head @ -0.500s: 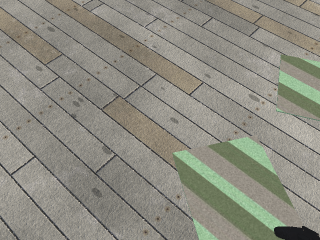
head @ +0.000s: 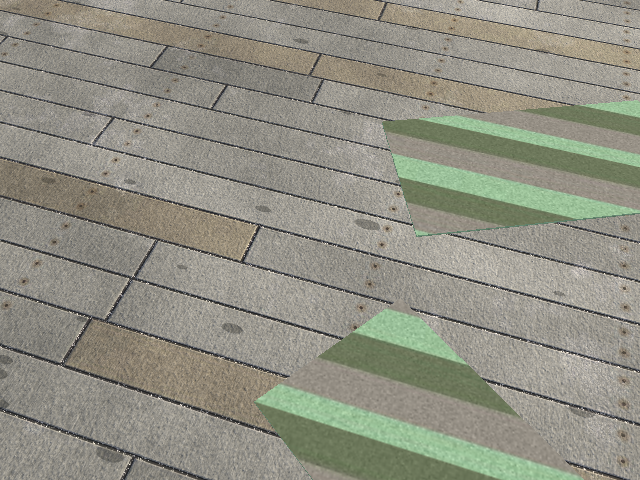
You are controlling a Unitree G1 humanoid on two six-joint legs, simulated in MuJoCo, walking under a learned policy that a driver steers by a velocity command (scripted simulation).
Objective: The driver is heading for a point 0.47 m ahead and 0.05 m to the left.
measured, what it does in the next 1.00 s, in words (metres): walks ahead: right foot, then left foot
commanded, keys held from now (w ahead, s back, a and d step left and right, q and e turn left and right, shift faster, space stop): shift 0.38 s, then w+shift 0.48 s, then shift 0.14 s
